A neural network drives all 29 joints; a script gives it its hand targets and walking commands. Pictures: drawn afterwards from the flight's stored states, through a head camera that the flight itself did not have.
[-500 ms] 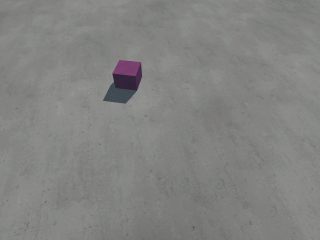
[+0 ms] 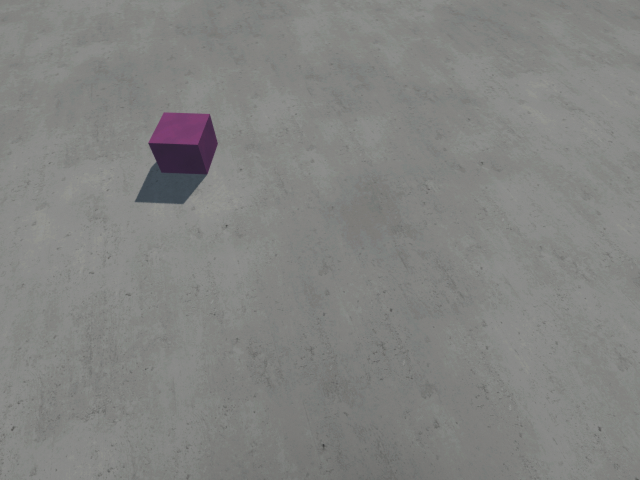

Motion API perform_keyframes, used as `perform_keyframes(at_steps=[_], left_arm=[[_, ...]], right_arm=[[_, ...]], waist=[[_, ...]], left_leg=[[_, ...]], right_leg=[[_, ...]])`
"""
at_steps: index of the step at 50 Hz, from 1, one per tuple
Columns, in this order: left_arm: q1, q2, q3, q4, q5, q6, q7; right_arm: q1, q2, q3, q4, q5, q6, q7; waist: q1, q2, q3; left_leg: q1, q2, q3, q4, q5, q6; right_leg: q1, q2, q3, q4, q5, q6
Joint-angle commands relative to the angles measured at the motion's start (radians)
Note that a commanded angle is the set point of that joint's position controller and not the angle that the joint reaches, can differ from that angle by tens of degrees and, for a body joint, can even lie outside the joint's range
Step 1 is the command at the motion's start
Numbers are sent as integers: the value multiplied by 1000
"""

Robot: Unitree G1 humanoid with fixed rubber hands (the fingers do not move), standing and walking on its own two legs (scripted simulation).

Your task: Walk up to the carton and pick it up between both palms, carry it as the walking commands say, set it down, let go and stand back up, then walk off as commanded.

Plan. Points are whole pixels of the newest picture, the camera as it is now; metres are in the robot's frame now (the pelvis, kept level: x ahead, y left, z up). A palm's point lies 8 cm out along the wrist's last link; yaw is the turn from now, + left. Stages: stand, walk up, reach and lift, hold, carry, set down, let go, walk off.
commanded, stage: walk off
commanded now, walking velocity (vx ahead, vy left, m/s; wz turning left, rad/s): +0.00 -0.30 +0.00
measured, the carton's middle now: (185, 143) +1.57 +0.53 -0.68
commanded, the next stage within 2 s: stand in 0.84 s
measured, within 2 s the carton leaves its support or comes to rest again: neither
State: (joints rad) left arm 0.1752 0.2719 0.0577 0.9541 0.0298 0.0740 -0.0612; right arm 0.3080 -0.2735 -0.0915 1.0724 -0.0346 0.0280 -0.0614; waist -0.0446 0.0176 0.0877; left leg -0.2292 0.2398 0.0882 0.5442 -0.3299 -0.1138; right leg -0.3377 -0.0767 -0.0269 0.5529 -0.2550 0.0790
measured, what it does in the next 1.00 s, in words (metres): steps to the right: left foot, then right foot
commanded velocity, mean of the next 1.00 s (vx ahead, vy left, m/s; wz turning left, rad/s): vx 0.00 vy -0.25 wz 0.00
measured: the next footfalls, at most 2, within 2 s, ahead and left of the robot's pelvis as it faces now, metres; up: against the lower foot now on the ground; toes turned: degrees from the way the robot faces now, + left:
left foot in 0.40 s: +0.04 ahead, -0.04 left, +0.00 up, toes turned +11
right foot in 0.88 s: +0.07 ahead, -0.39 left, +0.00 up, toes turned -4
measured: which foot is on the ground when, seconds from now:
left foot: down 0.00-0.00, up 0.02-0.38, down 0.40-0.88, up 0.90-1.00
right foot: down 0.00-0.40, up 0.42-0.86, down 0.88-1.00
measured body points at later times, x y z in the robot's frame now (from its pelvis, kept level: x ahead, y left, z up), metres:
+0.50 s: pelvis +0.02 -0.12 +0.01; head +0.04 -0.07 +0.46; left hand +0.02 +0.10 -0.17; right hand +0.07 -0.38 -0.11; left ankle +0.00 -0.05 -0.73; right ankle +0.00 -0.23 -0.66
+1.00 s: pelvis +0.03 -0.29 +0.02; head +0.08 -0.33 +0.46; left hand +0.10 -0.04 -0.11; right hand +0.02 -0.57 -0.15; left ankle -0.03 -0.12 -0.63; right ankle +0.03 -0.39 -0.73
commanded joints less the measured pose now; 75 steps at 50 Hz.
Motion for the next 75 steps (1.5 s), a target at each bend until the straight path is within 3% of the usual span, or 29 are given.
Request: perform_keyframes(at_steps=[1,2,4,6,9,16,18,19,20,21,22,24,27,29,31,39,42,43,44,45,46,49,51,56,59,66,70,74,75], left_arm=[[281,219,40,34,8,-48,25],[229,202,33,18,19,-58,42],[142,113,5,-8,15,-57,53],[77,115,-3,-29,9,-48,73],[89,73,-22,-31,7,-48,78],[106,58,-40,9,11,-39,74],[103,66,-30,12,4,-26,72],[110,84,-21,-7,-8,-30,71],[148,33,-23,-3,6,-18,71],[112,46,-17,18,15,-5,70],[119,68,-9,14,17,5,48],[78,102,8,4,32,0,26],[153,48,9,50,19,-4,15],[135,26,15,44,12,-2,11],[104,30,19,31,3,3,12],[41,27,1,-11,-9,-1,4],[154,31,14,35,3,-12,16],[226,55,22,79,14,-24,31],[268,166,35,67,9,-41,32],[231,210,35,38,0,-53,50],[211,170,31,44,9,-61,65],[104,110,5,4,1,-67,90],[86,79,-8,-4,-17,-70,100],[146,8,-36,34,-40,-95,113],[172,0,-37,58,-26,-107,118],[218,-6,-46,94,-24,-99,119],[210,-31,-49,119,-9,-100,114],[263,-22,-58,147,-15,-109,114],[252,-29,-59,146,-15,-102,113]], right_arm=[[-16,-28,-3,-84,-1,18,-10],[-43,-44,-1,-87,12,26,-22],[14,-79,-1,-51,37,31,-16],[39,-95,-15,-25,18,32,-4],[-19,-74,-2,-43,4,35,-8],[-25,-5,35,-51,33,21,-23],[78,-34,33,-21,38,12,-40],[137,-136,7,-13,12,5,-53],[102,-226,-12,-32,5,15,-54],[122,-167,4,-13,16,22,-49],[32,-146,9,-23,14,24,-42],[-91,-34,34,-57,20,11,-19],[-55,-97,17,-63,26,-16,-14],[-8,-103,12,-54,24,-33,-15],[45,-114,3,-43,26,-37,-12],[25,-191,-31,-34,-1,-14,-4],[5,-201,-46,-54,5,-9,-8],[67,-151,-32,-36,-9,-7,2],[91,-50,-11,-52,-19,1,10],[51,-6,-3,-61,-4,29,-3],[-53,-29,-2,-103,18,30,-7],[15,-41,-2,-35,11,37,24],[62,-52,-9,-25,2,39,39],[-29,9,6,-32,7,34,56],[-83,-21,7,-53,15,41,45],[-72,6,23,-6,25,53,40],[-43,78,49,18,33,28,33],[-50,49,51,38,37,7,15],[-40,43,48,48,48,2,15]], waist=[[135,-529,-173],[148,-464,-204],[88,-283,-180],[37,-248,-206],[53,-140,-163],[41,-167,-118],[-26,-83,-108],[-49,184,-117],[-24,306,-63],[-21,112,-34],[30,85,13],[53,121,76],[59,128,-3],[49,83,-78],[21,165,-96],[0,302,-41],[49,157,-75],[48,-9,-133],[76,-415,-181],[82,-462,-159],[110,-427,-175],[22,-177,-132],[-11,-145,-149],[6,-100,-98],[9,-127,-54],[28,-71,2],[27,-103,-32],[56,-130,-92],[49,-67,-82]], left_leg=[[-388,-248,10,593,-459,97],[-383,-224,-90,730,-426,123],[-364,-193,-68,780,-282,148],[-331,-182,-56,794,-188,145],[-301,-195,-5,635,-153,129],[-65,-210,35,161,-106,161],[143,-167,-9,-129,146,164],[315,118,-309,-309,120,225],[298,410,-567,-311,407,352],[139,362,-442,-298,511,360],[40,272,-345,-315,311,365],[-73,167,-237,-316,163,301],[15,74,-103,-254,319,231],[79,90,-94,-198,507,254],[128,89,-84,-179,545,248],[15,100,-89,-234,333,234],[-51,109,-97,-117,300,206],[-106,32,-37,68,249,182],[-276,-128,50,370,-263,118],[-361,-222,-65,562,-366,96],[-329,-212,-118,649,-338,125],[-286,-173,-111,733,-94,133],[-306,-184,-99,706,-52,109],[-253,-164,-95,535,32,64],[-245,-174,-114,401,-23,74],[-106,-195,-129,191,-53,92],[-52,-201,-110,43,-73,99],[-9,-186,-127,-89,13,103],[7,-191,-110,-114,72,104]], right_leg=[[357,-248,270,-217,610,-151],[280,-266,208,-189,675,-255],[254,-165,100,-171,639,-232],[269,-128,79,-141,653,-182],[252,-139,131,-184,519,-237],[145,-162,198,-199,459,-286],[30,-84,156,-147,298,-217],[-171,-8,67,84,68,-124],[-369,109,35,404,-329,-60],[-271,91,170,546,-294,-80],[-254,88,153,585,-210,-76],[-248,72,158,659,-117,-31],[-225,109,142,610,-17,4],[-210,107,107,608,-12,23],[-233,91,90,568,5,46],[-26,14,-40,105,-90,40],[172,26,-81,-179,10,-7],[324,24,-43,-241,53,0],[417,-238,207,-262,417,-41],[311,-278,261,-216,626,-109],[233,-243,197,-237,572,-175],[208,-144,74,-227,561,-98],[273,-147,109,-218,615,-31],[285,-171,167,-302,609,-15],[319,-199,221,-315,583,-102],[215,-187,287,-469,-15,-48],[291,-123,197,-373,219,-127],[354,-137,191,-306,431,-120],[334,-117,185,-319,392,-100]])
